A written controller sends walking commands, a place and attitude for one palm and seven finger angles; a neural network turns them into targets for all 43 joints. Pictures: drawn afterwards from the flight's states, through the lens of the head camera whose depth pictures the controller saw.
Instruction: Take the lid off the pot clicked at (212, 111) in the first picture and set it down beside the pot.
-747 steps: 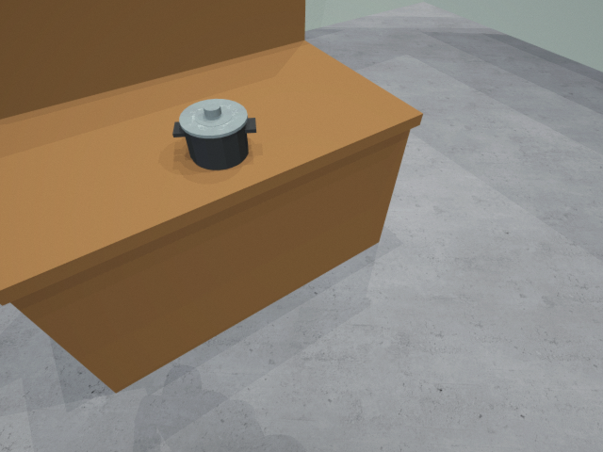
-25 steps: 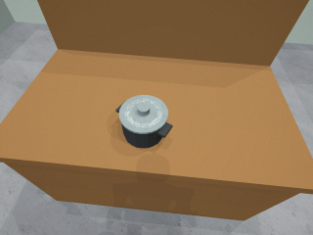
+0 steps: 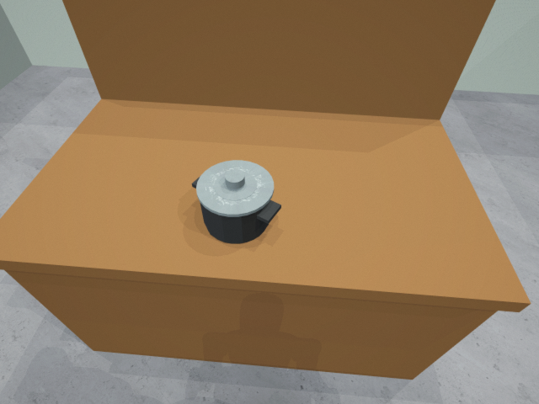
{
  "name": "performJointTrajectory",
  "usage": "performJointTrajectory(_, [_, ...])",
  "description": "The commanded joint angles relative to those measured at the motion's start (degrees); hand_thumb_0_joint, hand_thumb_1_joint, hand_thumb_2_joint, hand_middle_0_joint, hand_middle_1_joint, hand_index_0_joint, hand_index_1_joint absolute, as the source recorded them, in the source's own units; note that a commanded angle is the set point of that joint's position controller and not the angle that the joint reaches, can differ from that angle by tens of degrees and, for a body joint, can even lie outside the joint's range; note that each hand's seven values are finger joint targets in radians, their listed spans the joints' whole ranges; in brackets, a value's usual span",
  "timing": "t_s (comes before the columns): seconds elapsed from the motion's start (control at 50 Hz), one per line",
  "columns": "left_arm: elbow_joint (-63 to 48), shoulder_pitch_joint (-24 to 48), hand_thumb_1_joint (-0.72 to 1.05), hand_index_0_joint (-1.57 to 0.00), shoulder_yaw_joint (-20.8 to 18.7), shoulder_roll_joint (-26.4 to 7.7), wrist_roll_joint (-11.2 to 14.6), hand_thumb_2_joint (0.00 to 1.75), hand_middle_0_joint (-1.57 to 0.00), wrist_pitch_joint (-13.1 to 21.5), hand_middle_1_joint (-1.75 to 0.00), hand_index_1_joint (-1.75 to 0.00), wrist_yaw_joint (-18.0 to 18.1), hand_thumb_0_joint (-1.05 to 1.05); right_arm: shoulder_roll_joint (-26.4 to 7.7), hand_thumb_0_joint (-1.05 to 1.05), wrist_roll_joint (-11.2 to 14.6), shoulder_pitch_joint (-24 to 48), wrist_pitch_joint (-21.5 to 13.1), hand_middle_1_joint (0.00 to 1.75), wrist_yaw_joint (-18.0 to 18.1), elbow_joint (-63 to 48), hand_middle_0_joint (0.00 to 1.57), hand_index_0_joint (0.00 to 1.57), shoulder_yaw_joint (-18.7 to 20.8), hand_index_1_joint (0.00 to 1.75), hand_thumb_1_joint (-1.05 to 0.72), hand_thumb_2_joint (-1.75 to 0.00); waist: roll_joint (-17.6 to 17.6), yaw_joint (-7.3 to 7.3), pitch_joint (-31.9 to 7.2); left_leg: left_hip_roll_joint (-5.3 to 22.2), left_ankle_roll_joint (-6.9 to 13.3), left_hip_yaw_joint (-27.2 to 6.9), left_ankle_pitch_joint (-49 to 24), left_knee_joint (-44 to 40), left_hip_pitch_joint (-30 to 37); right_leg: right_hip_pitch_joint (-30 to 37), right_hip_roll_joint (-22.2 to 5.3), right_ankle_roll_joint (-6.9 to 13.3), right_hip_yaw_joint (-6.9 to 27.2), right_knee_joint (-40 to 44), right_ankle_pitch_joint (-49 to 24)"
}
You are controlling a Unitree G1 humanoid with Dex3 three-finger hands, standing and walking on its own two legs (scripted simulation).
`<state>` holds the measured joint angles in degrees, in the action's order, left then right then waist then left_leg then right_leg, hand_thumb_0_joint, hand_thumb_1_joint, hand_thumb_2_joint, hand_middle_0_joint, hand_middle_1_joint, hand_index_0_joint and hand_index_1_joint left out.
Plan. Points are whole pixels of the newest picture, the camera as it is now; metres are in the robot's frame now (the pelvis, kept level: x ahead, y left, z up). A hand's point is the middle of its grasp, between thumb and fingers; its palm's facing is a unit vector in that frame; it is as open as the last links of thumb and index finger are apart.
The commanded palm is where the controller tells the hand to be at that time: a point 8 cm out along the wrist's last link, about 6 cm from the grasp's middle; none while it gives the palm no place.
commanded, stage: come to a stop and stand still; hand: left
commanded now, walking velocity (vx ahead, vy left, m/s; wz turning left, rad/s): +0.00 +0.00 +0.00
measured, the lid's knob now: (234, 179) +0.54 +0.10 +0.01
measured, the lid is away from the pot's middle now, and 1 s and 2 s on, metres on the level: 0.00 0.00 0.00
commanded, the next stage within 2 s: look again from close up in 0.66 s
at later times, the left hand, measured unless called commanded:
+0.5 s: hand out of the picture -0.03 +0.18 -0.17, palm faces +0.03 -0.98 -0.18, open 7.4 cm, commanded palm none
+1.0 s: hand out of the picture -0.02 +0.18 -0.17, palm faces +0.02 -0.98 -0.18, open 7.4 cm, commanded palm none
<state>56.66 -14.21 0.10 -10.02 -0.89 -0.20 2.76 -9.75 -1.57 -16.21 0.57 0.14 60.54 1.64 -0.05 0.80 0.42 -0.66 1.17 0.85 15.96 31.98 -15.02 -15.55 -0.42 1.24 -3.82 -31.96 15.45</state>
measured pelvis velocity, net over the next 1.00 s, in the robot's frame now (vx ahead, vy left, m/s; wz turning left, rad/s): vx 0.00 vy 0.02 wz -0.01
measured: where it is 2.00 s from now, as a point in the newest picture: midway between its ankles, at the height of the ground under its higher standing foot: outside the picture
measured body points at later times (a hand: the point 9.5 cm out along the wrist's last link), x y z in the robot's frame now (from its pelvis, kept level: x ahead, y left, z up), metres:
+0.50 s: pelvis +0.00 +0.02 +0.00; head +0.00 +0.02 +0.45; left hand -0.03 +0.23 -0.16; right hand -0.01 -0.19 -0.16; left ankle +0.01 +0.11 -0.73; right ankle +0.02 -0.10 -0.73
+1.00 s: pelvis +0.00 +0.02 +0.01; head +0.00 +0.02 +0.46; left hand -0.02 +0.23 -0.15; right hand -0.02 -0.17 -0.16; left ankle +0.01 +0.11 -0.73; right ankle +0.02 -0.10 -0.73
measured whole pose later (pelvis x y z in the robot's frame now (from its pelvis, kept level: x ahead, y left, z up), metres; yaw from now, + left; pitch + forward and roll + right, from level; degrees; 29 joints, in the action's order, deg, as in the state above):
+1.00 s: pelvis +0.00 +0.02 +0.01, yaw -1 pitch +0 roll +0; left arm 63.5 -20.0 0.8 -7.0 -1.4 1.3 2.7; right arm -5.4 -0.9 -18.8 -1.1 1.0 65.6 0.6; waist 0.2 -0.5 -0.4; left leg -2.4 3.0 2.3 13.9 27.5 -13.4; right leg -14.4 -1.9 -0.6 -2.3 -27.9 13.1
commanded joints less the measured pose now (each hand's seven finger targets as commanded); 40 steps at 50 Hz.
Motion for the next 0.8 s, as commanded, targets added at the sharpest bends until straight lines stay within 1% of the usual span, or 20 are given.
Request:
performJointTrajectory(0.0, [-1.6,-5.4,0.9,-0.2,-1.3,-5.3,0.2,0.9,-0.2,1.9,-0.3,-0.3,0.1,0.0,-4.9,0.0,0.7,1.8,-2.1,0.3,0.5,-3.3,0.2,0.2,0.6,0.3,-0.9,-0.9,4.9,-2.64,-0.3,6.7,2.2,-10.0,-6.3,-10.8,-3.8,4.6,-4.0,1.0,5.1,6.9,-2.7])
performJointTrajectory(0.04, [-1.1,-5.0,0.9,-0.2,-1.4,-5.7,0.2,0.9,-0.2,1.9,-0.3,-0.3,0.0,0.0,-4.1,0.0,0.7,0.2,-1.9,0.3,0.6,-2.5,0.2,0.2,0.6,0.3,-0.9,-0.9,1.0,-1.93,-0.8,5.9,1.7,-8.8,-5.5,-9.8,-2.6,4.2,-5.2,1.5,6.2,8.8,-1.0])
performJointTrajectory(0.12, [-0.5,-4.9,0.9,-0.2,-1.1,-5.3,0.2,0.9,-0.2,2.0,-0.3,-0.3,0.0,0.0,-3.0,0.0,0.6,-1.9,-1.5,0.3,0.5,-0.9,0.2,0.2,0.6,0.3,-0.9,-0.9,-0.2,-0.91,1.7,4.4,1.1,-6.7,-1.4,-8.4,-2.7,0.4,-6.5,2.0,8.3,11.5,4.7])
performJointTrajectory(0.14, [-0.3,-5.0,0.9,-0.2,-1.2,-5.5,0.1,0.9,-0.2,1.8,-0.3,-0.3,0.0,0.0,-2.6,0.0,0.6,-2.2,-1.4,0.3,0.6,-0.6,0.2,0.2,0.6,0.3,-0.9,-0.9,-0.4,-0.88,1.4,4.7,1.2,-7.0,-1.1,-9.0,-2.0,0.1,-6.5,2.0,8.0,11.7,5.2])
performJointTrajectory(0.2, [0.5,-5.5,0.9,-0.2,-1.0,-5.1,0.0,0.9,-0.2,1.9,-0.3,-0.3,0.0,0.0,-1.9,0.0,0.6,-3.2,-1.4,0.3,0.5,0.2,0.2,0.2,0.6,0.3,-0.9,-0.9,-1.4,-0.58,3.2,4.0,1.0,-6.1,0.1,-8.2,-2.9,-1.4,-6.8,2.1,9.0,12.4,6.8])
performJointTrajectory(0.26, [1.4,-6.4,0.9,-0.2,-0.9,-4.6,-0.1,0.9,-0.2,1.9,-0.3,-0.3,0.0,0.0,-1.8,0.0,0.6,-3.5,-1.6,0.3,0.6,0.7,0.2,0.2,0.5,0.3,-0.9,-0.9,0.9,-0.72,2.7,4.6,1.3,-6.9,-0.4,-8.9,-2.1,-1.9,-6.2,1.8,8.1,11.6,5.4])
performJointTrajectory(0.32, [2.5,-7.8,0.9,-0.2,-0.7,-3.8,-0.1,0.9,-0.2,2.1,-0.3,-0.3,0.0,0.0,-1.3,0.0,0.8,-3.8,-2.0,0.3,0.7,1.3,0.2,0.2,0.3,0.3,-0.9,-0.9,1.7,-0.85,2.8,5.1,1.5,-7.1,-1.4,-9.7,-2.2,-1.3,-6.0,1.8,7.6,10.8,3.0])
performJointTrajectory(0.34, [2.8,-8.0,0.9,-0.2,-0.7,-4.1,-0.1,0.9,-0.2,2.0,-0.3,-0.3,-0.1,0.0,-1.3,0.0,0.8,-3.8,-2.0,0.3,0.7,1.3,0.2,0.2,0.3,0.3,-0.9,-0.9,1.5,-1.02,2.6,5.7,1.7,-7.7,-1.7,-10.4,-1.9,-1.0,-5.8,1.6,6.7,10.6,2.3])
performJointTrajectory(0.38, [3.3,-8.7,0.9,-0.2,-0.5,-3.4,-0.2,0.9,-0.2,2.1,-0.3,-0.3,0.0,0.0,-1.4,0.0,0.9,-3.7,-2.0,0.3,0.8,1.5,0.2,0.2,0.3,0.3,-0.9,-0.9,1.0,-1.03,3.6,5.5,1.6,-7.5,-0.8,-10.3,-2.7,-1.2,-5.8,1.5,7.0,10.4,2.2])
performJointTrajectory(0.4, [3.7,-9.1,0.9,-0.2,-0.4,-3.1,-0.2,0.9,-0.2,2.1,-0.3,-0.3,0.0,0.0,-1.3,0.0,0.8,-3.9,-2.1,0.3,0.8,1.7,0.2,0.2,0.3,0.3,-0.9,-0.9,2.1,-1.08,3.8,5.4,1.6,-7.5,-0.1,-10.6,-2.7,-1.4,-5.8,1.6,7.1,10.4,2.6])
performJointTrajectory(0.42, [3.9,-9.5,0.9,-0.2,-0.4,-3.1,-0.2,0.9,-0.2,2.1,-0.3,-0.3,0.0,0.0,-1.1,0.0,0.9,-4.0,-2.1,0.3,0.8,1.8,0.2,0.2,0.2,0.3,-0.9,-0.9,1.6,-1.07,4.0,5.3,1.6,-7.5,0.3,-10.7,-2.7,-1.6,-5.8,1.6,7.1,10.5,2.7])
performJointTrajectory(0.44, [4.1,-9.5,0.9,-0.2,-0.5,-3.5,-0.2,0.9,-0.2,2.0,-0.3,-0.3,-0.1,0.0,-1.1,0.0,0.9,-4.0,-2.1,0.3,0.8,1.7,0.2,0.2,0.2,0.3,-0.9,-0.9,2.3,-1.14,3.6,5.8,1.9,-7.9,-0.3,-11.4,-2.1,-1.4,-5.7,1.6,6.5,10.3,1.9])
performJointTrajectory(0.52, [4.8,-10.6,0.9,-0.2,-0.3,-2.7,-0.2,0.9,-0.2,2.2,-0.3,-0.3,0.0,0.0,-1.0,0.0,1.0,-4.2,-2.3,0.3,0.9,2.1,0.2,0.2,0.1,0.3,-0.9,-0.9,2.1,-1.18,3.2,5.6,1.8,-7.5,-0.9,-11.1,-2.0,-0.8,-5.9,1.5,6.9,10.0,0.4])
performJointTrajectory(0.54, [4.9,-10.4,0.9,-0.2,-0.3,-3.1,-0.3,0.9,-0.2,2.1,-0.3,-0.3,0.0,0.0,-0.8,0.0,1.1,-4.4,-2.3,0.3,0.9,2.1,0.2,0.2,0.1,0.3,-0.9,-0.9,1.3,-1.25,3.6,6.0,2.0,-8.0,-1.0,-11.7,-2.2,-0.6,-5.8,1.5,6.2,10.0,0.3])
performJointTrajectory(0.6, [5.3,-10.9,0.9,-0.2,-0.2,-2.3,-0.3,0.9,-0.2,2.1,-0.3,-0.3,0.0,0.0,-0.8,0.0,1.0,-4.4,-2.3,0.3,1.0,2.3,0.2,0.2,0.1,0.3,-0.9,-0.9,1.8,-1.24,4.5,5.7,1.9,-7.7,0.0,-11.7,-2.4,-1.5,-6.0,1.5,6.8,10.0,0.7])
performJointTrajectory(0.66, [5.5,-11.1,0.9,-0.2,-0.3,-2.2,-0.3,0.9,-0.2,2.0,-0.3,-0.3,0.0,0.0,-0.8,0.0,1.0,-4.8,-2.4,0.3,1.0,2.3,0.2,0.2,0.1,0.3,-0.9,-0.9,1.1,-1.39,3.9,6.1,2.0,-7.8,-0.4,-12.2,-2.3,-0.8,-6.0,1.3,6.1,9.6,-0.1])
performJointTrajectory(0.72, [5.6,-11.5,0.9,-0.2,-0.3,-1.8,-0.3,0.9,-0.2,2.2,-0.3,-0.3,0.1,0.0,-0.5,0.0,1.0,-5.1,-2.6,0.3,1.0,2.6,0.2,0.2,0.0,0.3,-0.9,-0.9,1.3,-1.36,3.4,6.0,2.0,-7.3,-2.4,-11.8,-1.3,-0.5,-6.2,1.3,6.5,9.4,-1.8])
performJointTrajectory(0.74, [5.6,-11.3,0.9,-0.2,-0.4,-2.3,-0.3,0.9,-0.2,2.1,-0.3,-0.3,0.0,0.0,-0.4,0.0,1.1,-5.3,-2.6,0.3,1.0,2.7,0.2,0.2,0.0,0.3,-0.9,-0.9,0.2,-1.36,2.9,6.2,2.2,-7.5,-3.4,-11.8,-1.3,0.3,-6.1,1.3,5.9,9.3,-2.6])
performJointTrajectory(0.76, [5.6,-11.5,0.9,-0.2,-0.3,-1.8,-0.3,0.9,-0.2,2.2,-0.3,-0.3,0.1,0.0,-0.7,0.0,1.1,-5.1,-2.6,0.3,1.1,2.7,0.2,0.2,0.0,0.3,-0.9,-0.9,0.8,-1.45,2.7,6.1,2.1,-7.3,-3.9,-11.6,-1.1,0.2,-6.3,1.3,6.3,9.1,-3.0])
performJointTrajectory(0.78, [5.6,-11.3,0.9,-0.2,-0.3,-1.9,-0.3,0.9,-0.2,2.2,-0.3,-0.3,0.1,0.0,-0.4,0.0,1.1,-5.3,-2.6,0.3,1.1,2.8,0.2,0.2,0.0,0.3,-0.9,-0.9,0.3,-1.31,3.1,6.0,2.0,-7.0,-4.1,-11.4,-1.1,0.1,-6.4,1.3,6.5,9.1,-3.1])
